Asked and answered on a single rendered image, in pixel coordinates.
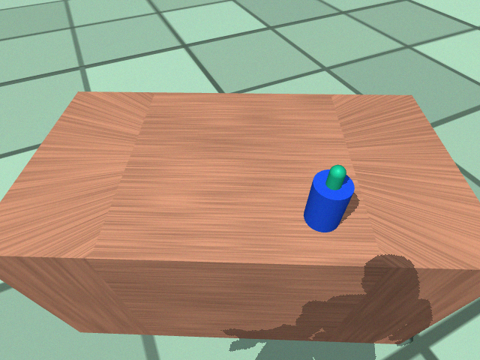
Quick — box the bottle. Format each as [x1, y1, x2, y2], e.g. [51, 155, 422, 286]
[304, 165, 355, 233]

